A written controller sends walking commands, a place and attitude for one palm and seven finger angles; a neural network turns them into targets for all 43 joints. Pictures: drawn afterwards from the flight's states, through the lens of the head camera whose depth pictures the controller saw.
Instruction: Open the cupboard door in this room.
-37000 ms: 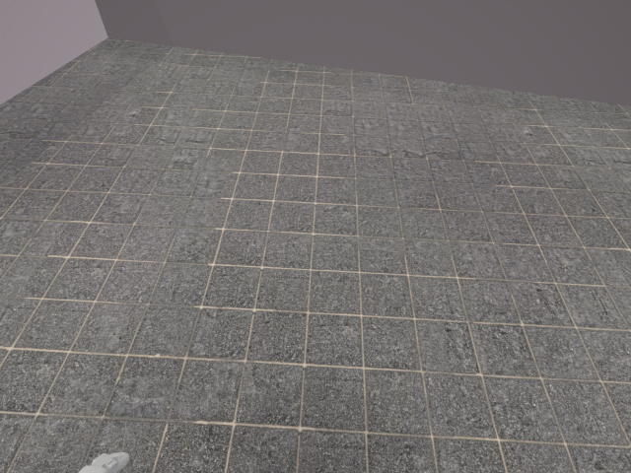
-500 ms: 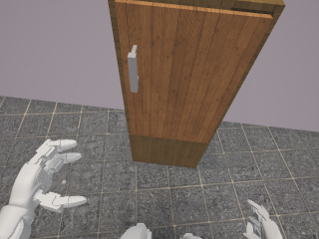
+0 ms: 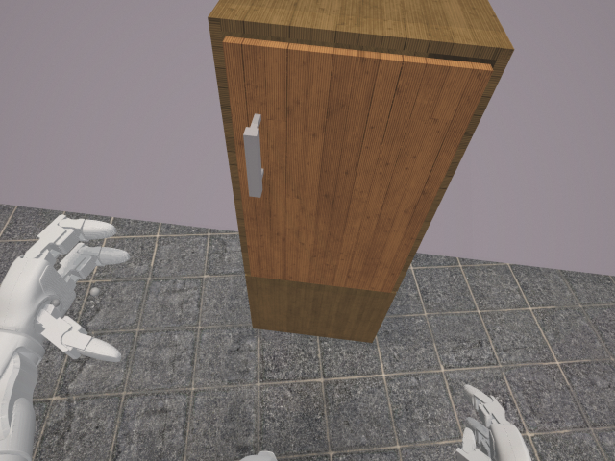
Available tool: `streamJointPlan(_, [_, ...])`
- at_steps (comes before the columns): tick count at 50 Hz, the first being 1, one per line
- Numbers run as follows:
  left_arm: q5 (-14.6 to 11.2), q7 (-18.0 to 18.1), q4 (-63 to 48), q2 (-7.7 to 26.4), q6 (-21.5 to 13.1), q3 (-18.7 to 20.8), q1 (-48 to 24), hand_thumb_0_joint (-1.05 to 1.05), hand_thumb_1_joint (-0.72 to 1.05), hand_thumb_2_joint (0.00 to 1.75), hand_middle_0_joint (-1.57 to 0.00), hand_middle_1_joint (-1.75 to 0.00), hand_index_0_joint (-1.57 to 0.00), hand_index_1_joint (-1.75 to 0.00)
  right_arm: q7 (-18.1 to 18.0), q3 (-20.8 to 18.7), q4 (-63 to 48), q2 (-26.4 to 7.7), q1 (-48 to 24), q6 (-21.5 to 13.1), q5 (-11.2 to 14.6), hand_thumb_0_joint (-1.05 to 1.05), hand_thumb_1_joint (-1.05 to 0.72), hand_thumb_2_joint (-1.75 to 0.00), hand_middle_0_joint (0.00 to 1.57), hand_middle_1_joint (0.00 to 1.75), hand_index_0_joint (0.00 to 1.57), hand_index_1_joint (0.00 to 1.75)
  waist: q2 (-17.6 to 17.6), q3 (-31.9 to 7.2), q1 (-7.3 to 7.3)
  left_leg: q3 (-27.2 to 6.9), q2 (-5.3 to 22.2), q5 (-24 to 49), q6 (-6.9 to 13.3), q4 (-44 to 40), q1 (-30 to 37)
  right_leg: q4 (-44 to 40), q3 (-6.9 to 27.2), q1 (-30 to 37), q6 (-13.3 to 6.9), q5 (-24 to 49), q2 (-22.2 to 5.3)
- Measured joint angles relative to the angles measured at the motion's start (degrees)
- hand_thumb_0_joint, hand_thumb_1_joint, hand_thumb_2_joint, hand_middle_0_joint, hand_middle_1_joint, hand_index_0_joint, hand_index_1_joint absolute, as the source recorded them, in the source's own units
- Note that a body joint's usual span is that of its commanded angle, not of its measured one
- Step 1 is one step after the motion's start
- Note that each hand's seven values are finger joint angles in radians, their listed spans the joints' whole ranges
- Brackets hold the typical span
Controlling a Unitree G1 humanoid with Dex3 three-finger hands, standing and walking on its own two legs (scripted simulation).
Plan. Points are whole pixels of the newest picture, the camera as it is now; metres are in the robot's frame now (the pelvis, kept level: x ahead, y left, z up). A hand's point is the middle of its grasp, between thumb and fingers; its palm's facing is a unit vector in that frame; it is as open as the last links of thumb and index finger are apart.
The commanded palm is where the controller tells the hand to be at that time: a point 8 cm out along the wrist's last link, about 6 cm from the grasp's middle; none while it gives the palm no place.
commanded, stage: raise the hand with hooked fingers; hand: left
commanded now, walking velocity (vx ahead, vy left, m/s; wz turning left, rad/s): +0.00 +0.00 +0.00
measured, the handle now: (256, 156) +0.56 +0.13 +0.07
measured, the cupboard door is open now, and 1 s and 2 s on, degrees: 0 0 0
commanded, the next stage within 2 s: move the hooked fingers beside the handle in 0.54 s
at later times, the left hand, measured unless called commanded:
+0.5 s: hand (95, 287) +0.29 +0.27 +0.08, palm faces -0.03 -1.00 -0.05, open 14.0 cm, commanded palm +0.26 +0.33 +0.09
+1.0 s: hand (141, 248) +0.35 +0.24 +0.08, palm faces -0.07 -1.00 -0.02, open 14.0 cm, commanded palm +0.32 +0.30 +0.08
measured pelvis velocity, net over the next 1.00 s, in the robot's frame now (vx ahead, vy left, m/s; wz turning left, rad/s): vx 0.00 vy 0.00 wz -0.01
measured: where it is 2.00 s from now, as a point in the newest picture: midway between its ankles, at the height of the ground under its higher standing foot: outside the picture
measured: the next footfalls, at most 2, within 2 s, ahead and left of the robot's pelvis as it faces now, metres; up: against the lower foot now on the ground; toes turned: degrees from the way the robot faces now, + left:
none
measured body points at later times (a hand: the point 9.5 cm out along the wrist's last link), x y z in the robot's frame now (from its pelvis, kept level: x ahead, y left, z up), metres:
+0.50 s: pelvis +0.00 +0.01 +0.01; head +0.04 +0.02 +0.45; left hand +0.28 +0.33 +0.09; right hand +0.15 -0.25 -0.07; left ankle +0.02 +0.06 -0.69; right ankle -0.01 -0.10 -0.69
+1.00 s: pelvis +0.00 +0.00 +0.01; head +0.05 +0.02 +0.45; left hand +0.35 +0.30 +0.08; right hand +0.14 -0.25 -0.08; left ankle +0.02 +0.06 -0.69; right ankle -0.01 -0.10 -0.69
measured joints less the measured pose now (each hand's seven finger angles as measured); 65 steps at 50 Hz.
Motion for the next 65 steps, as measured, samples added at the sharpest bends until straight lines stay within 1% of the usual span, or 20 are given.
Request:
streamJointPlan(2, [0.1,-0.5,2.4,0.8,0.5,0.7,-2.2,-0.01,-0.49,0.3,-0.3,-1.2,-0.3,-1.19,-0.1,0.1,0.5,-0.2,0.4,0.3,0.2,0.01,-0.91,-0.9,0.2,0.3,0.2,0.3,0.0,0.1,-0.18,-0.1,0.0,0.3,0.0,-0.4,0.4,-0.4,-0.1,0.4,0.0,0.3,0.0])
streamJointPlan(4, [0.3,-1.3,4.9,1.7,1.8,0.9,-3.8,-0.01,-0.49,0.3,-0.3,-1.2,-0.3,-1.2,-0.2,0.0,0.7,-0.5,0.9,0.5,0.5,0.01,-0.91,-0.9,0.2,0.3,0.2,0.3,0.2,0.2,-0.41,-0.1,0.0,0.7,0.0,-1.0,0.7,-1.0,0.0,0.7,0.0,0.7,0.0])
streamJointPlan(6, [0.5,-2.0,6.4,2.3,3.1,0.6,-4.3,-0.01,-0.5,0.3,-0.3,-1.2,-0.3,-1.2,-0.2,-0.1,0.8,-0.9,1.3,0.5,0.6,0.01,-0.91,-0.9,0.2,0.3,0.2,0.3,0.5,0.3,-0.69,0.0,0.0,1.0,0.1,-1.7,1.1,-1.7,0.1,1.0,0.1,1.1,-0.1])
streamJointPlan(8, [0.6,-2.6,6.8,2.3,3.7,0.2,-3.7,-0.01,-0.5,0.3,-0.29,-1.2,-0.3,-1.2,0.0,-0.4,0.6,-1.2,1.8,0.5,0.6,0.01,-0.91,-0.9,0.2,0.3,0.2,0.3,0.7,0.2,-0.87,0.4,0.0,1.4,0.2,-2.4,1.4,-2.2,0.5,1.2,0.2,1.4,-0.1])
streamJointPlan(10, [0.4,-2.8,6.3,1.8,3.3,0.0,-2.7,-0.01,-0.5,0.3,-0.29,-1.2,-0.3,-1.2,0.1,-0.7,0.6,-1.3,2.1,0.3,0.5,0.01,-0.91,-0.9,0.2,0.3,0.2,0.3,0.6,0.2,-0.97,0.8,0.0,1.5,0.3,-2.9,1.6,-2.4,0.9,1.2,0.3,1.6,-0.1])
streamJointPlan(14, [0.2,-2.0,5.5,0.5,0.8,0.4,-2.0,-0.01,-0.5,0.3,-0.3,-1.2,-0.3,-1.2,0.4,-1.0,0.7,-1.3,2.5,0.0,0.2,0.01,-0.91,-0.9,0.2,0.3,0.2,0.3,0.0,0.5,-0.91,1.1,0.0,1.6,0.4,-3.0,1.8,-2.3,1.3,1.2,0.4,1.6,-0.1])
streamJointPlan(18, [0.8,-0.9,5.7,0.1,-0.5,0.9,-2.8,-0.01,-0.5,0.3,-0.3,-1.2,-0.3,-1.2,0.5,-1.0,1.0,-1.1,2.2,0.0,0.0,0.01,-0.91,-0.9,0.2,0.3,0.2,0.3,-0.4,1.0,-0.84,0.9,-0.2,1.5,0.4,-2.7,1.7,-2.0,1.0,1.2,0.4,1.3,-0.3])
streamJointPlan(23, [1.4,-1.5,5.4,0.5,0.0,0.3,-2.4,-0.01,-0.5,0.3,-0.3,-1.2,-0.3,-1.2,0.5,-1.0,0.9,-0.9,1.6,-0.2,0.1,0.01,-0.91,-0.9,0.2,0.3,0.2,0.3,0.0,0.9,-0.75,0.8,-0.4,1.4,0.5,-2.9,1.9,-2.3,0.9,1.6,0.5,1.3,-0.4])
streamJointPlan(27, [1.0,-2.2,5.4,0.7,0.4,0.2,-2.3,-0.01,-0.5,0.3,-0.3,-1.2,-0.3,-1.2,0.4,-0.8,0.7,-0.7,1.2,-0.3,0.0,0.01,-0.91,-0.9,0.2,0.3,0.2,0.3,0.3,0.6,-0.49,0.9,-0.6,1.5,0.6,-3.3,2.3,-2.6,1.0,1.9,0.7,1.3,-0.6])
streamJointPlan(30, [0.5,-2.4,6.2,0.8,0.4,0.7,-3.0,-0.01,-0.5,0.3,-0.3,-1.2,-0.3,-1.2,0.3,-0.6,0.6,-0.6,0.8,-0.3,0.0,0.01,-0.91,-0.9,0.2,0.3,0.2,0.3,0.3,0.4,-0.24,0.8,-0.7,1.5,0.6,-3.4,2.3,-2.6,1.0,1.9,0.7,1.2,-0.7])
streamJointPlan(33, [0.6,-2.4,7.0,0.9,0.6,0.8,-4.0,-0.01,-0.5,0.3,-0.3,-1.2,-0.3,-1.2,0.4,-0.5,0.5,-0.6,0.5,-0.2,0.0,0.01,-0.91,-0.9,0.2,0.3,0.2,0.3,0.4,0.5,-0.02,0.7,-0.8,1.5,0.7,-3.3,2.2,-2.5,0.9,1.8,0.7,1.2,-0.8])
streamJointPlan(36, [0.9,-2.5,7.6,0.7,0.8,0.0,-4.9,-0.01,-0.5,0.3,-0.3,-1.2,-0.3,-1.2,0.3,-0.6,0.4,-0.8,0.4,-0.1,0.0,0.01,-0.91,-0.9,0.2,0.3,0.2,0.3,0.4,0.5,0.18,0.5,-1.0,1.5,0.7,-3.2,1.8,-2.3,0.6,1.5,0.8,1.1,-1.0])
streamJointPlan(39, [1.5,-2.2,8.6,-0.1,0.9,-1.7,-7.1,-0.01,-0.5,0.3,-0.3,-1.2,-0.3,-1.2,0.1,-0.6,0.8,-1.0,0.2,-0.1,0.0,0.01,-0.91,-0.9,0.2,0.3,0.2,0.3,0.3,0.7,0.32,0.2,-1.2,1.5,0.7,-2.8,1.2,-2.0,0.3,1.1,0.8,0.9,-1.2])
streamJointPlan(41, [2.1,-1.6,9.2,-0.8,0.8,-2.7,-8.7,-0.01,-0.5,0.3,-0.3,-1.2,-0.3,-1.2,0.0,-0.6,1.2,-1.1,0.0,0.0,-0.1,0.01,-0.91,-0.9,0.2,0.3,0.2,0.3,0.1,1.0,0.16,0.1,-1.3,1.5,0.7,-2.6,1.0,-1.7,0.2,0.8,0.8,0.8,-1.3])
streamJointPlan(46, [4.1,0.7,11.1,-1.2,0.3,-4.2,-12.8,-0.01,-0.5,0.3,-0.3,-1.2,-0.3,-1.2,0.0,-0.5,1.7,-0.8,-0.2,0.8,-0.2,0.01,-0.91,-0.9,0.2,0.3,0.2,0.3,-0.4,1.4,-0.87,0.4,-1.3,1.5,0.5,-2.7,0.6,-1.3,0.4,0.1,0.7,0.7,-1.3])
streamJointPlan(50, [4.7,2.2,12.5,-1.0,0.4,-3.7,-14.5,-0.01,-0.5,0.3,-0.3,-1.2,-0.3,-1.2,0.4,-0.6,1.8,-0.5,0.5,1.9,-0.2,0.01,-0.91,-0.9,0.2,0.3,0.2,0.3,-0.5,1.1,-1.77,1.0,-0.9,1.5,0.4,-3.3,0.7,-1.7,1.2,-0.1,0.6,0.8,-1.0])
streamJointPlan(55, [4.8,2.9,15.3,-0.1,0.7,-2.6,-15.7,-0.01,-0.5,0.3,-0.3,-1.2,-0.3,-1.2,0.7,-0.8,1.9,-0.6,2.2,3.4,-0.1,0.01,-0.91,-0.9,0.2,0.3,0.2,0.3,-0.2,0.4,-2.34,1.5,-0.5,1.2,0.3,-3.7,0.7,-2.0,1.8,-0.4,0.4,0.7,-0.6])
streamJointPlan(61, [4.9,3.3,16.9,-0.3,-0.3,-2.9,-16.6,-0.01,-0.5,0.3,-0.3,-1.2,-0.3,-1.2,1.0,-1.6,2.7,-0.9,3.7,4.7,0.0,0.01,-0.91,-0.9,0.2,0.3,0.2,0.3,0.2,0.3,-2.36,1.4,-0.3,0.9,0.0,-3.5,0.1,-1.9,1.6,-0.9,0.2,0.5,-0.3])
streamJointPlan(65, [5.4,3.6,19.1,-1.0,-1.4,-3.4,-19.0,-0.01,-0.5,0.3,-0.3,-1.2,-0.3,-1.2,1.0,-1.7,3.7,-0.9,3.4,5.4,0.0,0.01,-0.91,-0.9,0.2,0.3,0.2,0.3,-0.1,0.5,-2.45,1.2,-0.2,0.8,-0.1,-3.0,-0.5,-1.4,1.4,-1.5,0.0,0.3,-0.3])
